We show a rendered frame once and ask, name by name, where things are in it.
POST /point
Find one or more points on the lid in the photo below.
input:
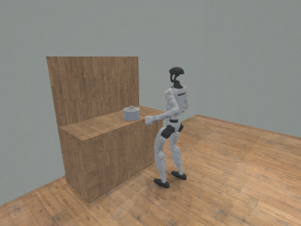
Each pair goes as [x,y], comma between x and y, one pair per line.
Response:
[128,109]

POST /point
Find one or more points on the robot left forearm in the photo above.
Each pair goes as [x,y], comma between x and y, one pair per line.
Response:
[165,115]

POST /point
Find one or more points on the left robot thigh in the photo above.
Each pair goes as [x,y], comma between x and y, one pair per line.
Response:
[160,140]

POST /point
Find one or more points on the right robot upper arm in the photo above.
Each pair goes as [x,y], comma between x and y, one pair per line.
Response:
[185,104]

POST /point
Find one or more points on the humanoid robot torso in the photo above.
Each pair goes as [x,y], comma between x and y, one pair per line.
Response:
[174,122]

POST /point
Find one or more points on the pot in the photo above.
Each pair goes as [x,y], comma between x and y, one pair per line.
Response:
[131,116]

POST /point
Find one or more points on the left robot upper arm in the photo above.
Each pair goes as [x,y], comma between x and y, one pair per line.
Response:
[169,93]

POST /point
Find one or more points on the left robot hand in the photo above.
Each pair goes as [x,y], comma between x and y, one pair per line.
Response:
[148,120]

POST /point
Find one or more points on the table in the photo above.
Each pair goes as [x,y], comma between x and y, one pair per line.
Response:
[100,149]

